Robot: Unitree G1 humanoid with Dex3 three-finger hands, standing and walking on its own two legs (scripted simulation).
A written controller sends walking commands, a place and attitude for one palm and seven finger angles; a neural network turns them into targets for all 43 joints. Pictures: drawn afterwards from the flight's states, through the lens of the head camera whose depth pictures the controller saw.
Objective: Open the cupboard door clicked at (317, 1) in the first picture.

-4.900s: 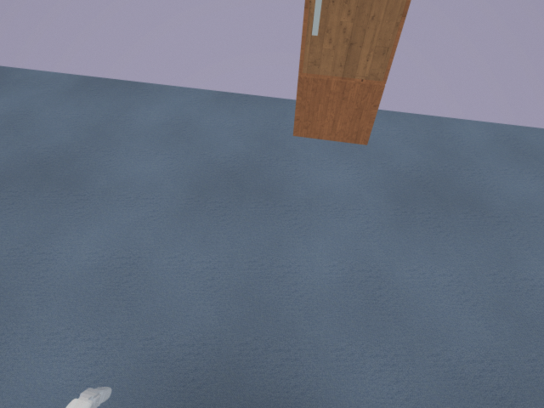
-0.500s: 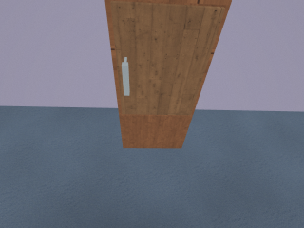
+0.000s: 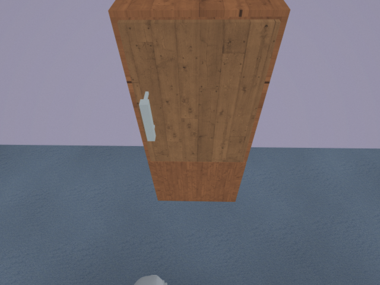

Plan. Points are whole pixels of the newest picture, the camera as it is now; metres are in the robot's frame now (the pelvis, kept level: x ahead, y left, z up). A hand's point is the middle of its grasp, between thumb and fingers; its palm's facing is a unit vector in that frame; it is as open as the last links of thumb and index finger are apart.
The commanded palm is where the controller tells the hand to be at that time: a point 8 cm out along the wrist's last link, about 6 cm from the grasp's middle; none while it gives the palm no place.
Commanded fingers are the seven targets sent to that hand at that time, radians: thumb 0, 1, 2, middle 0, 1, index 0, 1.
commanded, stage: take the last steps up to it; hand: left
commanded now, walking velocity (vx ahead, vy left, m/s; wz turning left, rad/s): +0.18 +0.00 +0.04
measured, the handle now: (149, 116) +0.63 +0.18 -0.06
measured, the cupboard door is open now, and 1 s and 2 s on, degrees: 0 0 0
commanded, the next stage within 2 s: come to a stop and stand still in 0.10 s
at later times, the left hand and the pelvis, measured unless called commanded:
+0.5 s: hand out of the picture +0.13 +0.21 -0.19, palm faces +0.05 -0.98 -0.21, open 7.4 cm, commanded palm none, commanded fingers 0.00 0.90 0.90 -0.20 -0.30 -0.20 -0.30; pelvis +0.09 +0.03 -0.01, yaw -1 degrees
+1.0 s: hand out of the picture +0.11 +0.16 -0.16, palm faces +0.07 -0.96 -0.27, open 7.4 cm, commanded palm none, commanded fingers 0.00 0.90 0.90 -0.20 -0.30 -0.20 -0.30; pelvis +0.07 -0.03 +0.00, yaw +0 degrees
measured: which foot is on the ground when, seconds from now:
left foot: up 0.00-0.18, down 0.20-0.70, up 0.72-1.00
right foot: down 0.00-0.22, up 0.24-0.66, down 0.68-1.00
